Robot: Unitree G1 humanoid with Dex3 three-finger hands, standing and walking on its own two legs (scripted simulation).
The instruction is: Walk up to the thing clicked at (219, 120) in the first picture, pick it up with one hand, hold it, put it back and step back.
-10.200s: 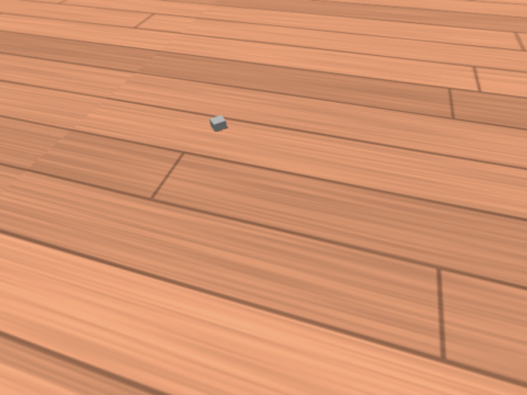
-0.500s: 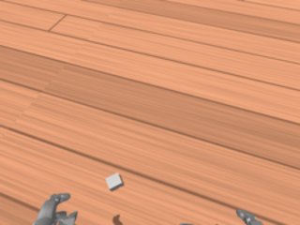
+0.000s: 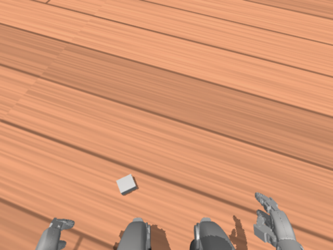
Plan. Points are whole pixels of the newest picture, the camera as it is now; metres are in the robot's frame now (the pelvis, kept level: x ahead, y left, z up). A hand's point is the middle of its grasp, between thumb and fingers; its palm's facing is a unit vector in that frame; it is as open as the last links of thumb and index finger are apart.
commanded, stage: rise first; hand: left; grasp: from above
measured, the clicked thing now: (126, 184) +0.41 +0.21 -0.65
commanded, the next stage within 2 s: none
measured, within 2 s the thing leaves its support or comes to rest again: neither
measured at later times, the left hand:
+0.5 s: hand (90, 215) +0.24 +0.28 -0.33, palm faces -0.35 -0.37 -0.86, open 13.6 cm
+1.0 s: hand (100, 198) +0.31 +0.29 -0.46, palm faces -0.35 -0.20 -0.91, open 13.5 cm
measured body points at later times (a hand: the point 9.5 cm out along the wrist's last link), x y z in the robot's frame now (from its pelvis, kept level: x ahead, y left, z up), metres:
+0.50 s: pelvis -0.06 -0.01 -0.18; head +0.14 +0.00 +0.23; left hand +0.25 +0.30 -0.29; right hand +0.13 -0.28 -0.31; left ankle +0.01 +0.11 -0.64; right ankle +0.01 -0.14 -0.64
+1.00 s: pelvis -0.08 +0.00 -0.28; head +0.13 +0.03 +0.11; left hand +0.33 +0.29 -0.40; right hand -0.02 -0.28 -0.41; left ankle +0.01 +0.11 -0.64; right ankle +0.01 -0.14 -0.64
